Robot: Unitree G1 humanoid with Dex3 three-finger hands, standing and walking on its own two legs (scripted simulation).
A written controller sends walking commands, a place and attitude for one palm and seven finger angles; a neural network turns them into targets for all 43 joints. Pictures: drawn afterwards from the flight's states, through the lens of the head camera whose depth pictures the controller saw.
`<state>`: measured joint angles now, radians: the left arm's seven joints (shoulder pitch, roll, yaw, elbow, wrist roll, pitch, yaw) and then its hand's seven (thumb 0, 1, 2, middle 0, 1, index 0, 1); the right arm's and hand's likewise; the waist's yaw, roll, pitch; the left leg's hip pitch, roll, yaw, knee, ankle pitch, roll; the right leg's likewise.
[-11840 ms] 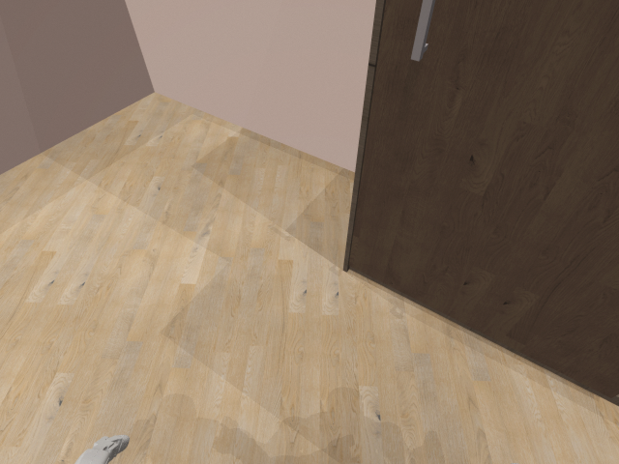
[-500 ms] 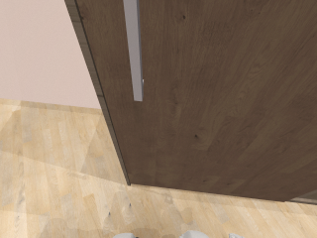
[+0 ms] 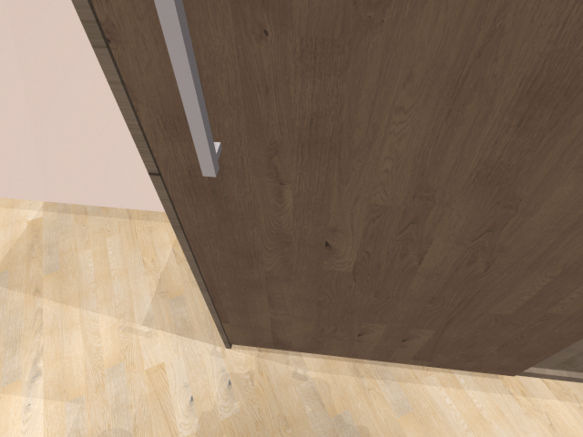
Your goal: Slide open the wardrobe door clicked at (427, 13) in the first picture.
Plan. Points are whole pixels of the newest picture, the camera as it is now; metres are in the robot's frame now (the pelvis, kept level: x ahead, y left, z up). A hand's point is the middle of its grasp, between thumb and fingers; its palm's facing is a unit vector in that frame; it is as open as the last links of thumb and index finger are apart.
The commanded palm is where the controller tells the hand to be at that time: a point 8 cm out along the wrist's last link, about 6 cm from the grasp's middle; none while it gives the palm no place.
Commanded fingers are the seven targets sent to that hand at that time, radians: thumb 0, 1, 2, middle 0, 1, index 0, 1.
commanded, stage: come to a stop and stand still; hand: left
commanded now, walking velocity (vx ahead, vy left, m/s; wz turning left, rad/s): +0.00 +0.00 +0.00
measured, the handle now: (195, 80) +0.44 +0.14 +0.26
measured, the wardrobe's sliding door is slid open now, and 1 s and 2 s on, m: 0.00 0.00 0.00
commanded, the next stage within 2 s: look again from close up in 0.94 s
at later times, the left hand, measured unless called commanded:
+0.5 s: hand out of the picture -0.03 +0.18 -0.17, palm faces +0.03 -0.99 -0.17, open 7.4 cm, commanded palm none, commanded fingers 0.00 0.90 0.90 -0.20 -0.30 -0.20 -0.30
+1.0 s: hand out of the picture -0.03 +0.20 -0.17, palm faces +0.01 -0.98 -0.20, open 7.4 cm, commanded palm none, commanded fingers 0.00 0.90 0.90 -0.20 -0.30 -0.20 -0.30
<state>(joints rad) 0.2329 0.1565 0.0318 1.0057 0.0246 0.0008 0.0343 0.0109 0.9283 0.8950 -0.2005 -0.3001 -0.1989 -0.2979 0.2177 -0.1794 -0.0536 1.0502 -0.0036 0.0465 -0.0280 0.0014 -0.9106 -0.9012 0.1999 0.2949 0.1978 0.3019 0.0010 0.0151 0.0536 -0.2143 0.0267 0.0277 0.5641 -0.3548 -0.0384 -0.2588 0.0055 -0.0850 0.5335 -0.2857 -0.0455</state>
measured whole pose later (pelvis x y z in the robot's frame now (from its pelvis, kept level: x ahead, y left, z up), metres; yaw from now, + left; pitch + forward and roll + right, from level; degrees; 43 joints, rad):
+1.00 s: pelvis -0.03 +0.04 +0.00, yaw -1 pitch -2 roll +0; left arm 0.30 0.14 -0.01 1.09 0.02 -0.01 0.04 0.01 0.91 0.90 -0.20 -0.30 -0.19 -0.30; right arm 0.33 -0.14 0.01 1.07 -0.01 -0.02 -0.03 0.00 -0.92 -0.90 0.20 0.30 0.20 0.30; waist 0.00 0.01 0.02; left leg -0.16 -0.03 0.06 0.46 -0.27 0.04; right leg -0.24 -0.05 -0.05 0.49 -0.21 0.01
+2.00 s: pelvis -0.04 +0.02 +0.01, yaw +0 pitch -2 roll +0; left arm 0.33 0.11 0.00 1.10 0.02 -0.02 0.04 0.01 0.91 0.90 -0.20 -0.30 -0.19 -0.30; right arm 0.33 -0.10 0.01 1.13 -0.01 -0.01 -0.03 0.00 -0.91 -0.90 0.20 0.30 0.20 0.30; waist 0.01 0.00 0.04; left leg -0.16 -0.02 0.05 0.42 -0.23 0.02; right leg -0.22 -0.03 -0.07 0.44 -0.18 -0.01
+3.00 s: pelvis -0.02 +0.01 -0.03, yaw +4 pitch +4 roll -2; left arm 0.45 0.22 0.18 -0.22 -0.29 -0.42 -0.31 0.02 0.31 0.64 -0.23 -0.68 -0.23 -0.68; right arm 0.16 -0.23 0.03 0.57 0.05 -0.27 -0.06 0.01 -0.91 -0.90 0.20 0.30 0.20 0.30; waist 0.07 0.06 -0.04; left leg -0.46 0.01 -0.05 0.85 -0.46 0.00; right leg -0.45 -0.02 -0.16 0.78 -0.39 -0.03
